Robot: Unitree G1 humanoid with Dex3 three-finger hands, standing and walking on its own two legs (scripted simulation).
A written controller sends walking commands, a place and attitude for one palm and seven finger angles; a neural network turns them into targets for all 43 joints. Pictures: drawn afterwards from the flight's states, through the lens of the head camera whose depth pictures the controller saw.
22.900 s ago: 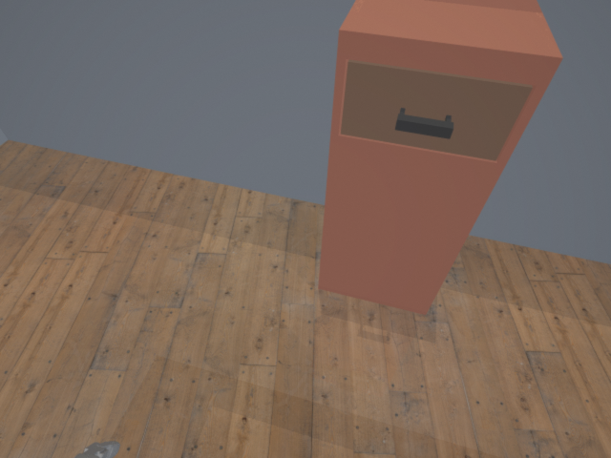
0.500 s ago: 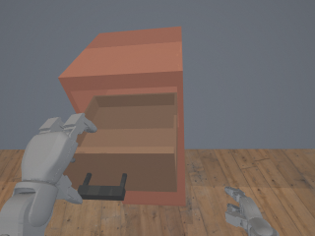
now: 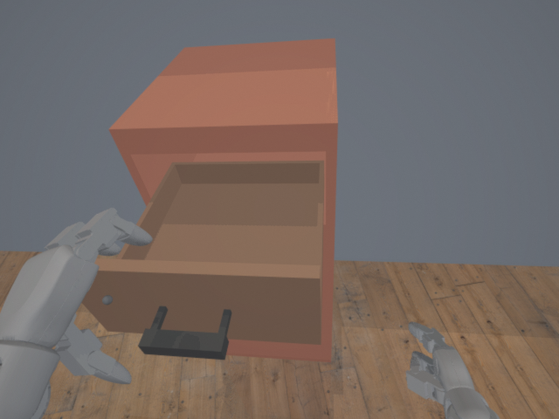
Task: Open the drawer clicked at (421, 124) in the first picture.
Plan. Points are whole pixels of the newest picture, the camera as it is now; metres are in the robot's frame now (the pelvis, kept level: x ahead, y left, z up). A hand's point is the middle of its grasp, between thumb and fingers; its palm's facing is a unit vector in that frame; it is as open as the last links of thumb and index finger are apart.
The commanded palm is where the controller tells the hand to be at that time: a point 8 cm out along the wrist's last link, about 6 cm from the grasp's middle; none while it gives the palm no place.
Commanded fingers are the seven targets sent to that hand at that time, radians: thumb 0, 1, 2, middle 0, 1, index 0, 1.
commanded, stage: draw the hand back to the body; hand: left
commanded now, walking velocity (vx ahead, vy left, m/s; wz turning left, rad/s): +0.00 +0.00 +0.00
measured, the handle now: (189, 329) +0.22 +0.17 +0.04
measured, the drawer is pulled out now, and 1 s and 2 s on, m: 0.27 0.27 0.27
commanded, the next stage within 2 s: step back with the hand held close in 0.94 s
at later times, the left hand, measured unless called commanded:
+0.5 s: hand (97, 254) +0.21 +0.22 +0.22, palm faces +0.38 -0.83 -0.41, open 10.8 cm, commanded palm +0.16 +0.27 +0.23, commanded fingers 0.00 0.51 0.74 -0.23 -0.55 -0.23 -0.55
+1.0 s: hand (94, 253) +0.21 +0.23 +0.21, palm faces +0.45 -0.80 -0.40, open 7.5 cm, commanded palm +0.16 +0.27 +0.23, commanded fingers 0.00 0.90 0.90 -0.20 -0.30 -0.20 -0.30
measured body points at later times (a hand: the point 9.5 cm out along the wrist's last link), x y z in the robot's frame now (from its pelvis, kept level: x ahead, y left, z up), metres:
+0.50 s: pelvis +0.03 +0.00 +0.00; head +0.01 -0.02 +0.45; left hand +0.19 +0.26 +0.24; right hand +0.21 -0.21 -0.08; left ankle +0.00 +0.10 -0.74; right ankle +0.01 -0.09 -0.74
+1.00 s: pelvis +0.03 -0.01 +0.00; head +0.02 -0.04 +0.45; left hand +0.18 +0.27 +0.23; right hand +0.24 -0.21 -0.08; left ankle +0.00 +0.10 -0.74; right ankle +0.01 -0.09 -0.74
